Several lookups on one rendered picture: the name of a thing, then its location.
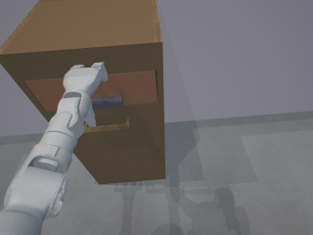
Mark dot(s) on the drawer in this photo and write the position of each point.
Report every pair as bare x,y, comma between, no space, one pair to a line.
138,87

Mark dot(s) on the left robot forearm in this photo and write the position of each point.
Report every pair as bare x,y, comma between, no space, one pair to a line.
56,146

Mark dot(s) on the robot left upper arm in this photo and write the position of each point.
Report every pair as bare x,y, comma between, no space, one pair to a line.
38,194

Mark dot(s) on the handle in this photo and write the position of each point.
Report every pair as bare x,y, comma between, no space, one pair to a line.
107,102
106,130

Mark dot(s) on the robot left hand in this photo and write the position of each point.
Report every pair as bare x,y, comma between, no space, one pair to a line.
86,80

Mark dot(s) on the cabinet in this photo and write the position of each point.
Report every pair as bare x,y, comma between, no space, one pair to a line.
125,35

